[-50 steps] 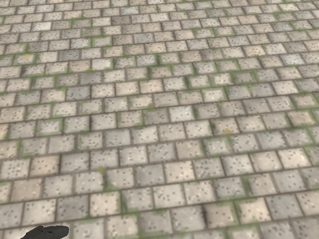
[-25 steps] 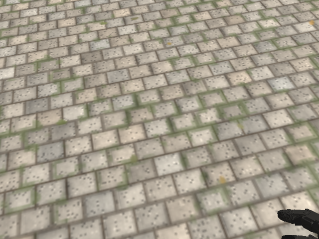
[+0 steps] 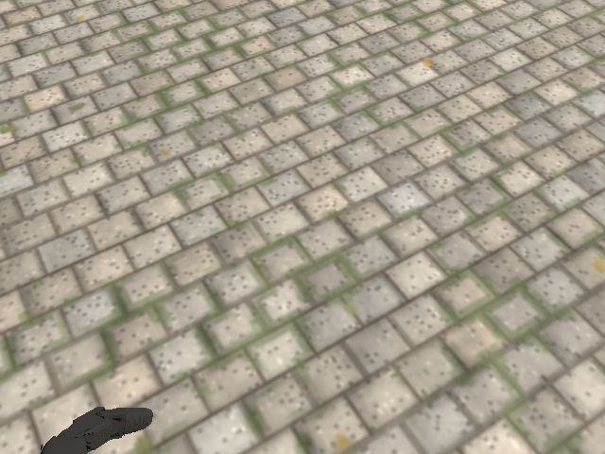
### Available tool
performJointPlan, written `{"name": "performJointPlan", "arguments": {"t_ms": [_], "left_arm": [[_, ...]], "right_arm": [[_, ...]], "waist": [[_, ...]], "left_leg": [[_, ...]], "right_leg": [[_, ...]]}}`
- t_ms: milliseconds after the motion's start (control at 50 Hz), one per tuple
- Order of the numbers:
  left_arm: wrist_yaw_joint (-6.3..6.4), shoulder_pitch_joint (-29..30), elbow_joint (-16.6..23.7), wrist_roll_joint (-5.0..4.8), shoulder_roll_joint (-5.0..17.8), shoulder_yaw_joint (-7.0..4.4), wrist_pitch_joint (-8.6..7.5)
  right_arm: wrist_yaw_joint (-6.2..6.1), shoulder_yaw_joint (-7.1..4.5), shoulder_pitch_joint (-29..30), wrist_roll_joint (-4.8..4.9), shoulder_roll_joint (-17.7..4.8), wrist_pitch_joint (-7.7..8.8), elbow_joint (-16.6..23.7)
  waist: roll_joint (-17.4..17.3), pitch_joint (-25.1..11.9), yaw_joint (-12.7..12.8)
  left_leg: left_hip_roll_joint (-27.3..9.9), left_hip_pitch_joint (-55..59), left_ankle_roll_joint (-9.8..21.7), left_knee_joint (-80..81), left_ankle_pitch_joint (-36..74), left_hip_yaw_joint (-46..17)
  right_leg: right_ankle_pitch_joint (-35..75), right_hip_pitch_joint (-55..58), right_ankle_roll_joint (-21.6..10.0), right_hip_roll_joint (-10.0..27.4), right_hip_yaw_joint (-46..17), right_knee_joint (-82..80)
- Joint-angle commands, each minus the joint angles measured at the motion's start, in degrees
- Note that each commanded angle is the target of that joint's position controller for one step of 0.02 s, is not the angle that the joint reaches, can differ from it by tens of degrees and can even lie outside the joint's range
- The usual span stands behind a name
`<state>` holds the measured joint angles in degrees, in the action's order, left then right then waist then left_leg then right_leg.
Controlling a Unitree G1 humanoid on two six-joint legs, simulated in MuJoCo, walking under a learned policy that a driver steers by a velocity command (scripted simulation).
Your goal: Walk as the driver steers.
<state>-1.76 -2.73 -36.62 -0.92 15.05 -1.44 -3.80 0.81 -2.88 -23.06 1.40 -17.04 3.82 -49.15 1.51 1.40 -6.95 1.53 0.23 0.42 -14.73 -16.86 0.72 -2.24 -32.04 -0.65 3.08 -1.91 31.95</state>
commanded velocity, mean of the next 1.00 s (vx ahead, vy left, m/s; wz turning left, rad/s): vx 0.50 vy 0.00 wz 0.45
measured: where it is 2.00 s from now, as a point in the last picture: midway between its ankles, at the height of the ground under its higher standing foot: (118, 275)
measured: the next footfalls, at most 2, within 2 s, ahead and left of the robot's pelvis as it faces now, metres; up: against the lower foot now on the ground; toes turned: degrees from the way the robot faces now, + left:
right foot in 0.06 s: +0.20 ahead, -0.13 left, +0.00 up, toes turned +1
left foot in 0.60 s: +0.46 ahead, +0.15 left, +0.00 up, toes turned +20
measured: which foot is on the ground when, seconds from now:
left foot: down 0.00-0.08, up 0.10-0.58, down 0.60-1.00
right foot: up 0.00-0.04, down 0.06-0.60, up 0.62-1.00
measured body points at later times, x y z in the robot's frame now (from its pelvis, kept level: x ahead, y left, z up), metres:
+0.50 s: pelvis +0.27 -0.02 -0.01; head +0.29 +0.00 +0.44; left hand +0.23 +0.27 -0.13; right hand +0.51 -0.21 -0.10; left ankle +0.41 +0.16 -0.70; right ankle +0.16 -0.13 -0.74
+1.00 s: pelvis +0.54 +0.09 +0.00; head +0.56 +0.11 +0.45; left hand +0.62 +0.41 -0.08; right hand +0.73 -0.15 -0.10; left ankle +0.42 +0.13 -0.74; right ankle +0.77 +0.04 -0.71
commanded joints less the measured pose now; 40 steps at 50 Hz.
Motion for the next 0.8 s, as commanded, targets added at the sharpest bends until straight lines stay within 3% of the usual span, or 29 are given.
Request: {"name": "performJointPlan", "arguments": {"t_ms": [20, 40, 60, 80, 100, 120, 140, 160, 180, 200, 240, 300, 380, 480, 540, 560, 580, 600, 620, 640, 660, 680, 700, 720, 740, 800], "left_arm": [[-0.31, 1.7, 4.6, -0.06, 6.1, -2.13, -1.36], [-0.01, -3.9, 2.9, 0.26, 7.8, -3.17, -1.44], [0.6, -12.6, 0.8, 0.77, 10.8, -4.57, -1.41], [1.3, -21.2, -0.1, 2.02, 16.2, -5.86, -0.98], [1.21, -23.0, -0.9, 1.45, 15.1, -5.55, -0.41], [1.11, -20.7, -1.1, 0.91, 11.1, -4.28, -0.45], [1.1, -17.3, -1.1, 0.68, 9.2, -3.57, -0.56], [0.87, -13.6, -1.3, 0.98, 7.6, -3.05, -0.89], [0.71, -11.0, -1.4, 1.27, 5.9, -2.67, -1.44], [0.63, -9.4, -1.8, 1.57, 5.5, -2.71, -1.91], [0.72, -8.3, -2.9, 1.7, 5.6, -3.05, -2.87], [1.28, -9.2, -4.9, 2.06, 6.8, -3.64, -3.3], [2.05, -10.6, -6.6, 1.62, 8.7, -4.06, -2.73], [2.37, -15.5, -9.5, 0.33, 11.0, -4.88, -0.79], [2.88, -14.9, -9.6, -0.19, 13.1, -5.46, 0.59], [3.15, -14.4, -9.5, -0.29, 13.8, -5.64, 1.11], [3.39, -13.5, -9.2, -0.52, 13.9, -5.54, 1.45], [3.62, -13.9, -8.4, 0.22, 12.4, -4.83, 1.07], [2.63, -19.4, -5.3, 2.41, 3.5, -2.07, -0.43], [1.69, -14.6, -4.8, 0.71, 7.3, -2.34, -2.81], [1.16, -8.6, -2.7, -1.51, 10.1, -3.12, -4.0], [1.36, -7.5, -2.3, -1.14, 9.3, -2.75, -4.67], [1.8, -7.5, -3.0, 0.36, 9.3, -2.98, -4.75], [1.89, -8.7, -3.4, 1.09, 9.8, -3.4, -4.17], [1.81, -9.6, -3.4, 1.36, 9.7, -3.52, -3.43], [1.98, -8.0, -2.6, 1.99, 7.1, -2.85, -1.95]], "right_arm": [[-0.49, -2.41, 0.9, 0.42, -10.8, -0.27, 2.2], [-0.62, -2.23, 1.4, 0.49, -10.6, -0.46, 2.3], [-0.65, -1.45, 1.8, -0.09, -8.7, -0.35, 2.8], [-0.57, 0.3, -0.3, -1.35, -3.5, 0.37, 5.1], [-0.72, 0.88, -3.2, -0.32, -2.2, 1.16, 5.0], [-0.64, -0.89, 0.3, 1.0, -8.1, 1.4, 5.2], [-0.53, -1.19, 3.9, 1.35, -8.5, 1.37, 6.3], [-0.64, -1.24, 5.4, 0.71, -7.7, 1.05, 6.4], [-0.76, -1.57, 5.3, 0.18, -7.1, 0.35, 6.2], [-0.7, -1.47, 4.0, 0.25, -5.8, -0.43, 5.7], [-0.7, -1.32, 3.6, 0.3, -3.8, -1.58, 5.6], [-0.68, -1.38, 7.0, -0.03, -3.2, -2.0, 7.1], [0.79, -0.59, 14.0, -0.23, -1.7, -1.42, 9.4], [2.52, -0.13, 22.2, -0.2, -1.5, -1.43, 14.1], [3.12, -1.22, 20.3, -0.23, -3.6, -1.79, 15.6], [3.01, -2.19, 15.9, -0.16, -5.3, -2.0, 14.9], [2.48, -3.78, 7.8, -0.02, -7.9, -2.14, 13.1], [1.3, -5.77, -1.6, 0.07, -12.1, -2.78, 10.9], [0.68, -6.57, 0.1, 0.5, -18.2, -2.56, 11.1], [0.9, -5.24, -1.8, -0.04, -14.2, -1.63, 13.0], [1.05, -4.34, 0.0, -0.57, -11.0, -0.88, 12.4], [1.01, -3.95, 3.2, -0.34, -9.7, -0.46, 12.5], [0.89, -3.47, 7.1, -0.43, -8.0, -0.37, 13.2], [0.63, -2.86, 9.4, -1.12, -6.4, -0.28, 14.2], [0.47, -2.81, 10.3, -1.38, -6.4, -0.26, 14.8], [-0.49, -3.29, 9.3, -0.87, -8.1, -0.05, 14.1]], "waist": [[-6.5, 0.7, 4.9], [-5.8, -2.4, 8.2], [-4.5, -8.5, 12.4], [5.7, -18.1, 14.2], [15.2, -23.3, 13.5], [8.7, -15.1, 13.9], [7.0, -9.0, 12.5], [4.6, -5.2, 10.7], [5.2, -3.1, 8.9], [5.9, -2.2, 7.5], [4.3, -1.1, 6.2], [1.9, 0.6, 6.4], [0.6, 2.5, 8.8], [-0.2, 4.8, 11.5], [2.6, 1.1, 8.6], [3.4, -1.9, 5.8], [2.8, -6.2, 1.1], [-1.5, -11.3, -3.2], [-16.8, -15.0, 4.2], [-10.2, -23.3, 0.3], [-7.4, -15.3, -0.7], [-3.5, -9.6, 1.9], [-1.6, -6.2, 4.4], [-2.5, -5.1, 6.4], [-3.3, -4.7, 7.5], [-3.0, -2.9, 7.9]], "left_leg": [[-15.5, -2.9, 8.5, -0.3, 24.4, -9.4], [-13.5, -4.2, 7.2, -6.7, 31.5, -7.8], [-10.4, -10.0, 5.3, -18.0, 30.3, -5.6], [-3.8, -28.6, 1.4, -39.2, 11.4, -1.5], [0.2, -39.5, 0.3, -52.0, -16.3, -5.0], [-2.9, -44.1, 0.6, -57.1, -13.9, -8.2], [-5.2, -45.0, 0.9, -56.7, -9.0, -6.8], [-6.9, -43.3, 0.5, -54.3, -4.8, -6.3], [-8.3, -40.8, 0.2, -52.0, -1.7, -6.6], [-9.0, -37.7, -0.2, -51.3, 0.5, -6.7], [-9.1, -36.7, -1.0, -50.5, 3.6, -6.8], [-9.0, -40.2, -1.8, -44.3, 10.8, -7.9], [-8.1, -38.3, -1.0, -30.6, 20.8, -3.9], [-7.0, -41.2, 1.8, -22.4, 17.0, -0.1], [-2.5, -34.1, 4.8, -21.5, 8.5, 4.6], [-0.1, -28.0, 6.2, -21.7, 5.9, 6.0], [2.2, -16.2, 8.2, -18.4, 8.0, 6.2], [-1.2, 1.5, 11.1, -16.3, 9.4, -1.9], [-16.4, 20.4, 21.6, -12.2, 2.0, -34.1], [-21.0, 24.3, 24.7, -3.9, -4.4, -49.3], [-19.2, 19.3, 21.3, -2.2, -0.9, -40.7], [-16.5, 10.8, 19.2, -2.2, 4.3, -33.3], [-14.3, 3.0, 17.6, -1.8, 10.9, -28.0], [-12.6, -2.3, 17.1, -0.6, 16.3, -24.5], [-11.9, -5.6, 17.2, 0.5, 19.0, -23.5], [-10.0, -12.5, 17.2, 2.0, 24.3, -18.2]], "right_leg": [[-2.0, 7.9, -2.0, -1.7, 1.3, -3.9], [-2.0, 16.7, -3.3, -2.9, 2.3, -6.0], [-1.5, 30.4, -5.2, 0.0, -0.1, -5.1], [-4.4, 51.7, -11.1, 14.8, -18.5, -4.2], [-15.1, 55.3, -15.6, 21.5, -36.4, -11.8], [-20.7, 48.6, -13.6, 19.3, -32.3, -14.0], [-19.4, 41.7, -11.9, 17.2, -24.5, -15.4], [-15.5, 35.1, -11.1, 14.8, -19.3, -17.7], [-11.3, 30.5, -10.4, 13.0, -14.7, -19.6], [-8.3, 26.8, -10.1, 11.9, -11.3, -21.5], [-1.7, 23.8, -10.4, 11.4, -5.9, -23.8], [4.6, 24.7, -10.6, 11.3, 0.1, -24.8], [6.7, 26.2, -9.1, 10.1, 7.3, -25.7], [12.2, 36.1, -8.0, 13.1, 10.6, -22.2], [36.6, 39.8, -6.2, 13.3, 13.1, -12.8], [44.6, 39.5, -5.5, 12.9, 13.8, -5.6], [44.9, 35.3, -4.0, 11.2, 15.1, 5.5], [30.2, 22.4, -1.5, 8.9, 15.0, 21.7], [-26.6, -4.6, 2.4, -3.3, 11.3, 42.4], [-32.4, -11.0, 1.8, -5.2, -2.9, 49.2], [-26.9, -15.4, 0.5, -2.1, -4.0, 47.9], [-21.8, -14.0, -0.2, 0.3, -3.5, 42.7], [-19.1, -10.6, 0.1, 2.1, -3.3, 37.5], [-17.0, -6.4, 0.5, 3.2, -3.6, 34.8], [-16.0, -4.1, 1.3, 3.3, -3.5, 33.0], [-11.9, -2.4, 4.2, 2.6, -1.5, 24.4]]}}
